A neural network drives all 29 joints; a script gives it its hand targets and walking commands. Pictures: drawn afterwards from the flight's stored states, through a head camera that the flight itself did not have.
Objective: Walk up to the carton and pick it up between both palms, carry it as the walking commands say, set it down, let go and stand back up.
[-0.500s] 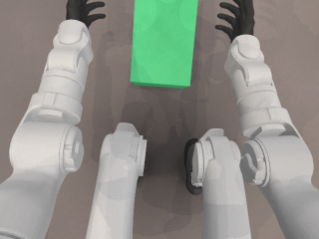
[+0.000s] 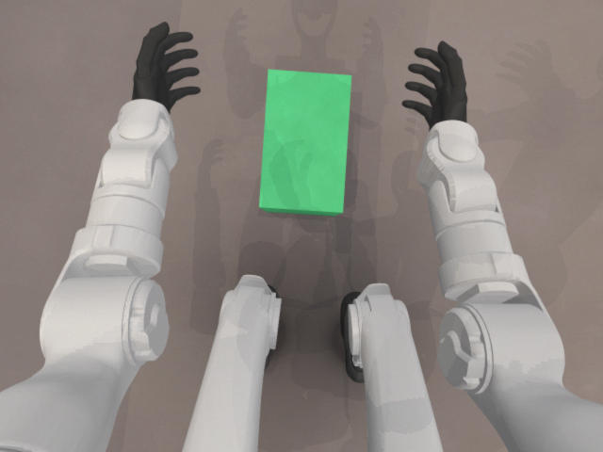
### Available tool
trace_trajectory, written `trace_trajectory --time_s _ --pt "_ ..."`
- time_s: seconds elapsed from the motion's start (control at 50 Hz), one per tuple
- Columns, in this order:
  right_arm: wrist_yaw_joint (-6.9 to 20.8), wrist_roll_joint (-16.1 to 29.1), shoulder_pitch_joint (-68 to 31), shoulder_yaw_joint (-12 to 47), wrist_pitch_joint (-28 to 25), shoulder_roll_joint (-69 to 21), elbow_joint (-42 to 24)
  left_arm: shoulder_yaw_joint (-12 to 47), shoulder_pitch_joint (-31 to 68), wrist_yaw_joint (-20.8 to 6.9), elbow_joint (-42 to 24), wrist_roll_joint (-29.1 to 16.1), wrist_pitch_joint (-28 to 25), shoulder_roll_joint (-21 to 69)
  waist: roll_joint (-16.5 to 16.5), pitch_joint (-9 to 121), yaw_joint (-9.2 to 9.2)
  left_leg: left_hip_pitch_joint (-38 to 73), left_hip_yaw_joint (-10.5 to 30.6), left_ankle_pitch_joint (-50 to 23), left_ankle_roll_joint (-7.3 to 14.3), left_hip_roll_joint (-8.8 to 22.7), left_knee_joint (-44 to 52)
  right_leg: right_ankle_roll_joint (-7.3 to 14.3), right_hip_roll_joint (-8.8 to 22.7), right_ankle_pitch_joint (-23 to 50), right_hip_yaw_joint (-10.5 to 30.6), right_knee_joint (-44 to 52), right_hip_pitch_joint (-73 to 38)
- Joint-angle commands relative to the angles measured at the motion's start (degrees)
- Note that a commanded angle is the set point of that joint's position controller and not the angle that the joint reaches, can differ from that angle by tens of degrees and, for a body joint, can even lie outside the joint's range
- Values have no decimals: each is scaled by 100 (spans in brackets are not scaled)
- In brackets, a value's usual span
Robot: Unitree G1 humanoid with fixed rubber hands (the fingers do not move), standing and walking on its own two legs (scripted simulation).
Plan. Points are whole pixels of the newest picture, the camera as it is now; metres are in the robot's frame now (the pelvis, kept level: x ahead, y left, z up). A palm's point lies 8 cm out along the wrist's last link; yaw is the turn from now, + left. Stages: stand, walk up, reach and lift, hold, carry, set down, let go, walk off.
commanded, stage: set down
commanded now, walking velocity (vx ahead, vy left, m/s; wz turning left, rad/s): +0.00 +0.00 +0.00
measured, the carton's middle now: (304, 150) +0.53 +0.03 -0.46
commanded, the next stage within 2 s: let go in 0.48 s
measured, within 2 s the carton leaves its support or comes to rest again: neither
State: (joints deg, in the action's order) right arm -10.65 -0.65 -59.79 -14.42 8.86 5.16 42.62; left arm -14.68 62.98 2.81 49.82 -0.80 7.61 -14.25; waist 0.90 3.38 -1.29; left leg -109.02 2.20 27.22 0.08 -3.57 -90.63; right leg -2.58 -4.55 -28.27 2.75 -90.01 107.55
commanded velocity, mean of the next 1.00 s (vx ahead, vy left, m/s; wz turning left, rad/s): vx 0.00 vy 0.00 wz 0.00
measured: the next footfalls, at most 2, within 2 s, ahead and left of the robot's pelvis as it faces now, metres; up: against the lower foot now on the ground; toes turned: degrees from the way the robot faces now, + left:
none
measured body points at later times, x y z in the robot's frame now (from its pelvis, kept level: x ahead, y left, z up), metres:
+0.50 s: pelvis +0.03 +0.01 +0.13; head +0.31 +0.03 +0.48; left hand +0.51 +0.22 +0.02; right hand +0.51 -0.13 +0.02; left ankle +0.09 +0.11 -0.51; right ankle +0.09 -0.13 -0.51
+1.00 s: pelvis +0.07 +0.00 +0.20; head +0.24 +0.01 +0.62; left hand +0.36 +0.24 +0.10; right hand +0.37 -0.20 +0.10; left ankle +0.09 +0.11 -0.51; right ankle +0.09 -0.13 -0.51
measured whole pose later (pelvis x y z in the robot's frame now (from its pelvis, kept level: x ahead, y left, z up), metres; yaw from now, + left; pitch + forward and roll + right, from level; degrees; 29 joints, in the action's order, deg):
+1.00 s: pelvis +0.07 +0.00 +0.20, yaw +1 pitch +23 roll -1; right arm -0.3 -4.1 -9.7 -7.5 1.1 7.6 31.3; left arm -9.0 11.0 -1.4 31.6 3.8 1.0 -9.0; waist 0.2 2.2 -0.5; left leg -47.6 3.2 16.4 0.9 -2.9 -41.2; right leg -1.2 -2.4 -17.0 4.8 -40.5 46.4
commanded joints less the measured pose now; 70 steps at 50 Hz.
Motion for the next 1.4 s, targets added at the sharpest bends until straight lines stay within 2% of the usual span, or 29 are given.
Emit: trace_trajectory --time_s 0.0,0.26,0.42,0.52,0.58,0.66,0.74,0.84,0.92,0.98,1.06,1.2,1.38 --pt "16 -67 -1067 6 -111 266 -702 -79 1178 -51 -698 48 -124 -543 -202 5881 -119 3967 -470 -2120 -269 -191 1255 -90 -298 1628 -636 1095 -3086" --pt "177 -321 -474 -128 -284 98 -820 -226 702 -260 -833 359 -307 -296 -241 5494 -55 5405 -294 -2790 -306 -101 2883 -136 -179 2213 -519 2899 -4267" --pt "347 -599 -284 -406 -435 -12 -432 -441 491 -340 -430 688 -438 -77 -256 4626 5 6019 -184 -2770 -317 -41 3690 -130 -92 2143 -469 3736 -4468" --pt "429 -793 44 -501 -530 -24 -291 -527 242 -324 -374 894 -524 12 -311 4632 20 6373 -136 -3022 -330 -12 3859 -96 -80 2343 -433 3897 -4672" --pt "454 -871 497 -405 -574 6 -445 -468 -178 -272 -640 976 -571 54 -351 5123 8 6952 -90 -3600 -331 -2 3851 -59 -75 2729 -399 3942 -4988" --pt "497 -930 1674 -126 -594 72 -1044 -238 -1382 -243 -1315 1063 -593 133 -370 5844 -14 7980 11 -4674 -313 28 3870 -29 -65 3508 -360 4076 -5622" --pt "640 -818 2801 225 -612 173 -1643 92 -2563 -298 -2042 927 -589 242 -359 5546 34 8580 74 -4984 -259 80 4168 -3 -27 3697 -306 4398 -6120" --pt "862 -565 3907 505 -760 389 -1902 277 -3861 -351 -2455 687 -704 195 -269 4252 67 8622 36 -4300 -197 113 4645 27 83 3155 -197 4827 -6720" --pt "1019 -349 4490 623 -878 522 -1698 487 -4539 -409 -2426 466 -785 183 -249 3018 64 8505 -45 -3294 -187 181 5057 52 150 2359 -149 5177 -7093" --pt "1116 -244 5224 751 -920 619 -1594 681 -5321 -457 -2369 339 -780 171 -218 2322 78 8643 -75 -2847 -172 231 5405 48 179 2130 -159 5469 -7600" --pt "1201 -147 5996 893 -960 770 -1758 811 -6093 -482 -2480 208 -790 78 -108 1518 93 9054 -77 -2572 -144 227 5900 37 181 2064 -173 5919 -8342" --pt "1303 -61 6739 1003 -891 939 -2217 915 -6851 -552 -2774 129 -753 -82 23 489 113 9796 -155 -2383 -130 168 6509 54 213 2102 -169 6584 -9386" --pt "1450 42 7086 1077 -527 1055 -2429 1009 -7333 -633 -3000 139 -392 -248 -119 -251 115 10584 -212 -2487 -107 89 6778 80 255 2362 -129 6851 -9826"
